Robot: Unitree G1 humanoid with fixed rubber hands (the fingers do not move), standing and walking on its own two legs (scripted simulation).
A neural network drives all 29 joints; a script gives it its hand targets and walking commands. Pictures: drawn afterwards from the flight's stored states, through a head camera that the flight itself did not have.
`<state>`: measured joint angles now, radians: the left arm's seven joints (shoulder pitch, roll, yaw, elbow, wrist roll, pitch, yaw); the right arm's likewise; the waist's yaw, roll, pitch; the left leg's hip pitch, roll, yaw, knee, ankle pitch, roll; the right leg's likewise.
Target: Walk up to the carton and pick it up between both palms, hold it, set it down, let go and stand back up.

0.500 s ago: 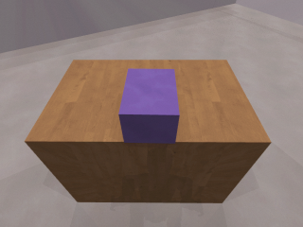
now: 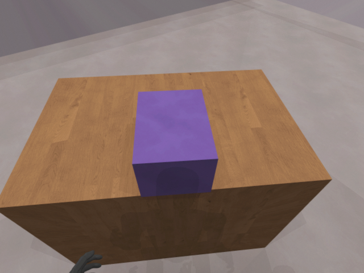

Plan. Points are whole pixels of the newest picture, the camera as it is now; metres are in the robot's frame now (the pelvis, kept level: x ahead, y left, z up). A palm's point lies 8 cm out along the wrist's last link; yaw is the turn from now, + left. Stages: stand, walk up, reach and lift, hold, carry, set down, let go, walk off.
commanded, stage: walk up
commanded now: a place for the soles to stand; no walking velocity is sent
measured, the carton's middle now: (173, 139) +0.49 +0.02 +0.00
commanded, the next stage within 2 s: none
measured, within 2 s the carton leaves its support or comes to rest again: neither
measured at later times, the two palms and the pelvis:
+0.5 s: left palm out of the picture +0.16 +0.27 -0.09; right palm (292, 270) +0.17 -0.24 -0.07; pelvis +0.05 +0.02 +0.02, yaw +3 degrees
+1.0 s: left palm out of the picture +0.13 +0.27 -0.09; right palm out of the picture +0.15 -0.25 -0.08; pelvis +0.04 +0.00 +0.02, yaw +6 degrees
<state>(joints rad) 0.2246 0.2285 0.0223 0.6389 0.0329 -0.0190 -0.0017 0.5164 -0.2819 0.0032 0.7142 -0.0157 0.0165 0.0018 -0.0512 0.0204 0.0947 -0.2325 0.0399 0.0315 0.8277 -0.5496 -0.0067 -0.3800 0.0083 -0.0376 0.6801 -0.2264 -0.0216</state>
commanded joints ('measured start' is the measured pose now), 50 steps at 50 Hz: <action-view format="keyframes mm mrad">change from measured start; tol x8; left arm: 1 105 225 62 -40 -14 7 32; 5 -82 189 19 -44 -21 25 16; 7 -31 97 -4 -45 -55 21 4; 50 -78 208 21 25 -13 50 -21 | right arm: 1 43 -91 -33 -103 -8 5 -16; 5 132 -90 -50 -87 0 -34 -8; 7 -51 -209 -72 -135 11 -46 -4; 50 -135 -205 -86 -190 10 -42 -27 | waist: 1 102 -150 -57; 5 -28 -138 -100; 7 63 54 -49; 15 33 30 -142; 46 48 -71 -4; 50 59 22 -110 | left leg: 1 -273 9 -75 179 -96 -8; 3 -168 40 -73 -23 -10 -12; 5 77 6 -25 -346 312 9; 6 88 81 -193 -429 343 50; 7 -98 199 -347 -483 346 86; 9 -148 145 -233 -441 425 76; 14 42 79 -121 -342 687 39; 45 -36 33 -155 -400 428 41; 46 -82 66 -205 -373 608 48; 50 -84 94 -267 -361 588 87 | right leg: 1 197 -389 512 -333 -19 -310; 4 70 -265 270 -243 143 -169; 6 -53 -158 130 -85 90 -35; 7 54 -51 46 -60 -10 16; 13 201 -116 86 -126 343 -29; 45 236 -146 31 -222 156 -28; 46 211 -136 7 -134 267 -36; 50 236 -124 6 -89 212 -35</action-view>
